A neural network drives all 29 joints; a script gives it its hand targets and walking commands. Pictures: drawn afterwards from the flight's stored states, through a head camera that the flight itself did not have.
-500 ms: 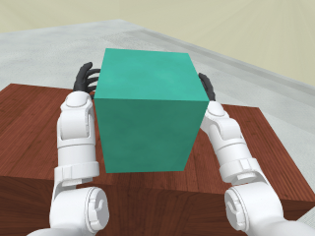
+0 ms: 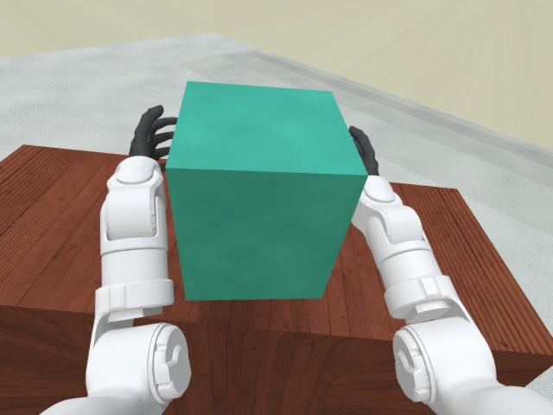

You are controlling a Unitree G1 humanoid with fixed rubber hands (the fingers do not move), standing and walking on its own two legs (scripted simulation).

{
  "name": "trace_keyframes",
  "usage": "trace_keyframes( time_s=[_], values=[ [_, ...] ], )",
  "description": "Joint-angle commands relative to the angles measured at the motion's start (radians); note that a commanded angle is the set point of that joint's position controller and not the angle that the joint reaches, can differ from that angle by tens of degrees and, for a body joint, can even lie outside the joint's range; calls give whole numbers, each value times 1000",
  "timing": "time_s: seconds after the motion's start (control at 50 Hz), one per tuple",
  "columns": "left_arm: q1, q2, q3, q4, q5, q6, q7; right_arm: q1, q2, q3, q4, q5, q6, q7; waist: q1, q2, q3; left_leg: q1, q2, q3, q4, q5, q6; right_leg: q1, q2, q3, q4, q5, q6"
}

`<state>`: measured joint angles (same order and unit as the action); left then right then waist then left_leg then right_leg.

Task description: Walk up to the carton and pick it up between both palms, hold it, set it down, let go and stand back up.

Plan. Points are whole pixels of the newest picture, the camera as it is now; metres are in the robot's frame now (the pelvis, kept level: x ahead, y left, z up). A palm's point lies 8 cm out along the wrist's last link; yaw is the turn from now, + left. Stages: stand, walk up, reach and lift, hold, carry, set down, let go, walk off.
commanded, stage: hold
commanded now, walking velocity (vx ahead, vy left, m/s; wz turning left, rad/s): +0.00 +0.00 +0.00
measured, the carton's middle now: (258, 196) +0.37 +0.01 +0.17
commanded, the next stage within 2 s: none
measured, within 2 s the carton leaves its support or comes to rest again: neither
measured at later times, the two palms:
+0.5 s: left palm (148, 166) +0.37 +0.15 +0.23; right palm (365, 181) +0.36 -0.15 +0.21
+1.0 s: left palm (146, 164) +0.37 +0.16 +0.23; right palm (362, 177) +0.36 -0.15 +0.21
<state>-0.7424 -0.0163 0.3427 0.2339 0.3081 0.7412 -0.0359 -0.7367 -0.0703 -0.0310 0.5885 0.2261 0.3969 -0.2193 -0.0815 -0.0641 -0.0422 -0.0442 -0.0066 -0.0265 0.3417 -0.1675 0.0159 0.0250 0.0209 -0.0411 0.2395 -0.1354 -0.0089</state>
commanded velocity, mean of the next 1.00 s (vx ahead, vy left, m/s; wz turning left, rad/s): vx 0.00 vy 0.00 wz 0.00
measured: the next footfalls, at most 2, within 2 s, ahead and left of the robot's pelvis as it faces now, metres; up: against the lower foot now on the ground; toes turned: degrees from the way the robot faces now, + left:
none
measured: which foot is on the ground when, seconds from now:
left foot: down 0.00-1.00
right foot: down 0.00-1.00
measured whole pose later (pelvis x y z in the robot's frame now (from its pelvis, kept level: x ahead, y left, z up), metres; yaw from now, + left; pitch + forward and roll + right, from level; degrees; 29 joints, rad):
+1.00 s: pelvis +0.00 +0.00 +0.00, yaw +0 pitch -7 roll -1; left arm -0.75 -0.01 0.35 0.26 0.30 0.73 -0.04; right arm -0.75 -0.07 -0.04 0.60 0.22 0.40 -0.22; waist -0.08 -0.07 -0.05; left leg -0.05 -0.01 -0.04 0.34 -0.17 0.01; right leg 0.02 0.02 -0.04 0.24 -0.14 -0.01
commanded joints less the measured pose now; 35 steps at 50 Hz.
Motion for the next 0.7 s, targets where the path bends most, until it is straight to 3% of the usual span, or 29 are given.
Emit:
trace_keyframes(
  time_s=[0.0, 0.26, 0.46, 0.68],
  values=[
    [-585, -599, -492, -32, -141, -44, -128, -898, 608, 326, -385, 95, -75, 85, -18, 90, -331, 108, -26, 18, -26, 200, -35, 49, 38, -13, -16, 120, 37],
    [-556, -603, -520, -97, -141, -39, -127, -867, 606, 364, -429, 126, -71, 74, -24, 101, -354, 153, -28, 9, 9, 321, -53, 75, 43, -13, -3, 225, 38],
    [-568, -598, -524, -102, -140, -40, -127, -868, 614, 360, -432, 120, -68, 80, -16, 95, -334, 123, -26, 13, -9, 262, -42, 61, 42, -12, -8, 176, 39],
    [-586, -589, -482, -19, -136, -45, -130, -907, 621, 333, -387, 91, -72, 90, -3, 81, -318, 85, -27, 23, -37, 161, -22, 50, 33, -6, -20, 102, 41]
  ],
)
